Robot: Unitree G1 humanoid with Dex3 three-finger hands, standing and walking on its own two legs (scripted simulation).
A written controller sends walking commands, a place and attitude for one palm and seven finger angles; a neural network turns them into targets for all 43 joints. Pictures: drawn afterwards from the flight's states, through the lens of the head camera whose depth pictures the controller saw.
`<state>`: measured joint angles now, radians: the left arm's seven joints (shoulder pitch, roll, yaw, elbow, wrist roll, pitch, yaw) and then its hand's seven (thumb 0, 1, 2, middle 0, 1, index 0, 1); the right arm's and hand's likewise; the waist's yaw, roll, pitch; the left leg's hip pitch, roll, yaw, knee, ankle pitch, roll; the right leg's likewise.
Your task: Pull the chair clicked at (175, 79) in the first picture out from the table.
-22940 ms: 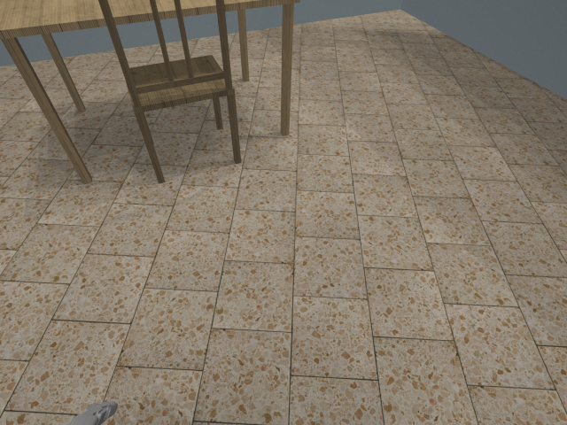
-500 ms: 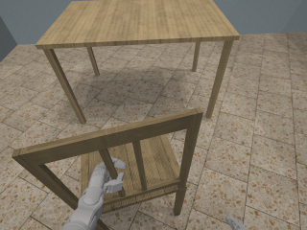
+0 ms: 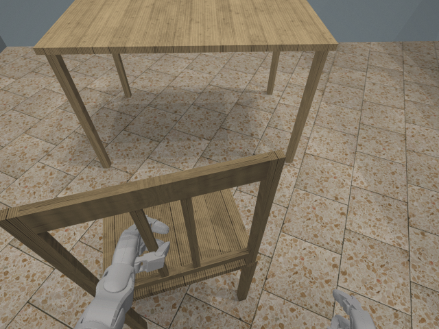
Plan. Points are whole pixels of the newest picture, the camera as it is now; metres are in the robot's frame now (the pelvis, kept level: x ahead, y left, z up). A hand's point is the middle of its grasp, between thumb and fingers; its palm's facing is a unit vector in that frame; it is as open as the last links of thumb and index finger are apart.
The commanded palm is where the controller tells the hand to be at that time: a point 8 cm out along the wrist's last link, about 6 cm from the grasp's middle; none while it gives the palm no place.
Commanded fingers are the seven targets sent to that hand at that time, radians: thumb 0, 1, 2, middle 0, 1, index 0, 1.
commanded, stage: open the thumb and straighten the fingers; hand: left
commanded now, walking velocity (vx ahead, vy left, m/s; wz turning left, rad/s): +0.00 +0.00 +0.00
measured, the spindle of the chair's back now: (153, 247) +0.30 +0.15 -0.07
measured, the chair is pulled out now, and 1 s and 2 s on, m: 0.68 0.68 0.68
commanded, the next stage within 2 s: draw the fingers out of the gap in 0.58 s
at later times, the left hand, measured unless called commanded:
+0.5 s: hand (151, 255) +0.28 +0.15 -0.06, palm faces -0.03 -0.98 -0.20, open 16.4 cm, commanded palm +0.26 +0.19 -0.03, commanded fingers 0.00 -0.55 0.20 0.00 0.00 0.00 0.00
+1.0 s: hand (138, 293) +0.20 +0.16 -0.06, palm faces +0.01 -0.98 -0.21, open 17.4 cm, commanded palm +0.19 +0.20 -0.04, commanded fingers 0.00 -0.55 0.20 0.00 0.00 0.00 0.00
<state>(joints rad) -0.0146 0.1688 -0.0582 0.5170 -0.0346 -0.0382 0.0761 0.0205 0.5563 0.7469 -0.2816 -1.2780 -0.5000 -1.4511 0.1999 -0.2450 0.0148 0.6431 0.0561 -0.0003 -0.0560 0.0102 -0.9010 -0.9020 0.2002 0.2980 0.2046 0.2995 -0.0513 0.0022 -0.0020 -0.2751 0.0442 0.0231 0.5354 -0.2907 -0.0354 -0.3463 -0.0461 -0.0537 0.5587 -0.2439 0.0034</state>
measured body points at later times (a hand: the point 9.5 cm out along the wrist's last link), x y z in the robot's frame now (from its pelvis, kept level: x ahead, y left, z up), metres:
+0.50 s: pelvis +0.01 +0.01 -0.02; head +0.06 -0.01 +0.42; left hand +0.28 +0.20 -0.05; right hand +0.17 -0.23 -0.12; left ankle -0.01 +0.14 -0.73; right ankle +0.03 -0.12 -0.73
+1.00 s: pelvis +0.02 +0.01 -0.03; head +0.06 -0.01 +0.42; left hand +0.20 +0.21 -0.05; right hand +0.20 -0.23 -0.11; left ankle -0.01 +0.14 -0.73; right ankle +0.03 -0.12 -0.73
